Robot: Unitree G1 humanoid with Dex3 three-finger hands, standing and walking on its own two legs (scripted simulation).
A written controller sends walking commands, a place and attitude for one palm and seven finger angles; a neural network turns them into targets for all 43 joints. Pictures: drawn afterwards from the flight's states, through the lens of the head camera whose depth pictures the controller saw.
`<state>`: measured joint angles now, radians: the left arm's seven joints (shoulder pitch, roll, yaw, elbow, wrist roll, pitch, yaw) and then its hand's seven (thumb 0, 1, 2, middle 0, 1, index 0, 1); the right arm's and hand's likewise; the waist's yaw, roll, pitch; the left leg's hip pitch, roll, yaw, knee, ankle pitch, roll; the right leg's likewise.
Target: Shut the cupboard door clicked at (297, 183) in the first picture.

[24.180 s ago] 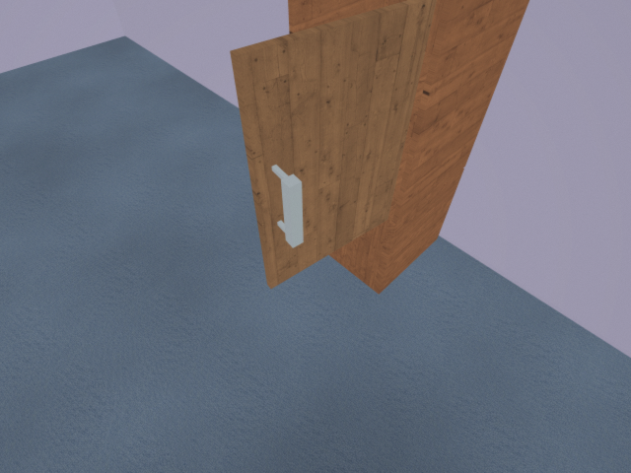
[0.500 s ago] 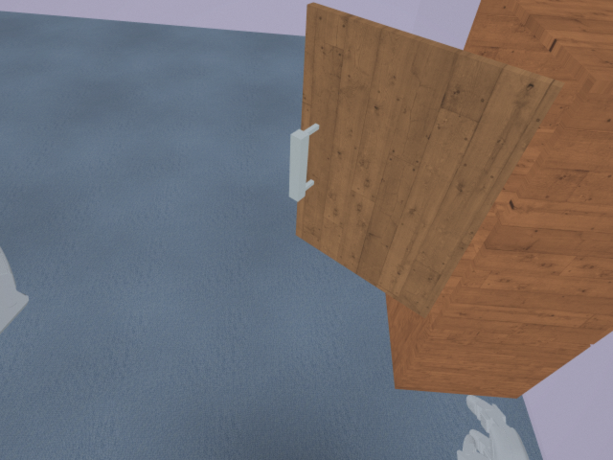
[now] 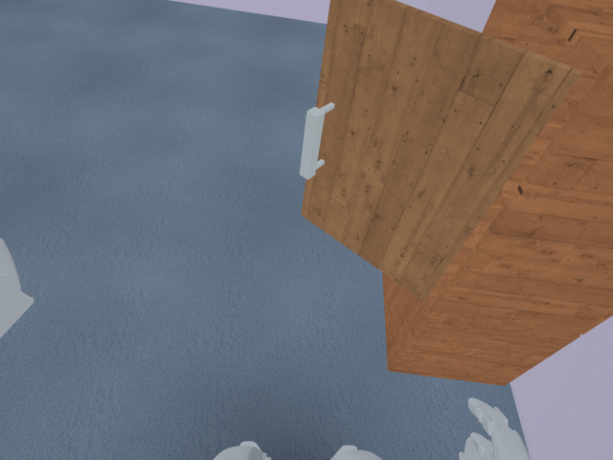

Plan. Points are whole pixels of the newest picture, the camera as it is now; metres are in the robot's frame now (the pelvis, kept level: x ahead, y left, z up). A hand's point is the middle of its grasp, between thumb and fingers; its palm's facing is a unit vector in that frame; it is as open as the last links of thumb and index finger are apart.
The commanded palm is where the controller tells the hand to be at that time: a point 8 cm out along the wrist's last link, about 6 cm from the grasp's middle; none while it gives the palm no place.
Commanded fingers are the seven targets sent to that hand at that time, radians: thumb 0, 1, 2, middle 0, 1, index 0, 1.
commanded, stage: step back with the hand held close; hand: left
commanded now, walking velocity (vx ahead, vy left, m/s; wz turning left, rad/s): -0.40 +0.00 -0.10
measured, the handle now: (318, 141) +0.75 -0.02 -0.02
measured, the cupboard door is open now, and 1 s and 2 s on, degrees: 55 55 55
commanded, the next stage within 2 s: stop stepping back and stand still in 0.36 s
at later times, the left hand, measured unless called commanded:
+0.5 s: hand out of the picture +0.08 +0.22 +0.20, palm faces +0.15 -0.86 -0.48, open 7.5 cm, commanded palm +0.00 +0.29 +0.21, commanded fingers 0.00 0.90 0.90 -0.20 -0.30 -0.20 -0.30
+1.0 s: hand out of the picture -0.01 +0.28 +0.22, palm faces +0.24 -0.83 -0.50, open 7.5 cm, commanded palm -0.06 +0.33 +0.21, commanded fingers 0.00 0.90 0.90 -0.20 -0.30 -0.20 -0.30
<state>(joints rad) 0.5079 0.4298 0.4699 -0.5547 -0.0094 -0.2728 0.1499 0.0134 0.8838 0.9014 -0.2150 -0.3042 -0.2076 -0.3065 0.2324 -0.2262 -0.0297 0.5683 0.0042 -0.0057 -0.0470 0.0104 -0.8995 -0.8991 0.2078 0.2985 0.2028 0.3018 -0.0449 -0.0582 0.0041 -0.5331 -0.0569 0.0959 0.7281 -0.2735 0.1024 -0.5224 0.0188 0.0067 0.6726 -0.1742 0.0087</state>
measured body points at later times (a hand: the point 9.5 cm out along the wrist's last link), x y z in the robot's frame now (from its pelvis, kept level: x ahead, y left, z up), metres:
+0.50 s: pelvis -0.16 +0.00 +0.00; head -0.10 +0.06 +0.44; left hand +0.07 +0.26 +0.22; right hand +0.05 -0.23 -0.03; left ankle +0.10 +0.04 -0.70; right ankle -0.30 -0.09 -0.71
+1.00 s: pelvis -0.23 +0.05 +0.03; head -0.25 +0.09 +0.48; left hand -0.03 +0.32 +0.24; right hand -0.13 -0.17 -0.05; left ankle -0.15 +0.15 -0.70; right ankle -0.29 -0.02 -0.70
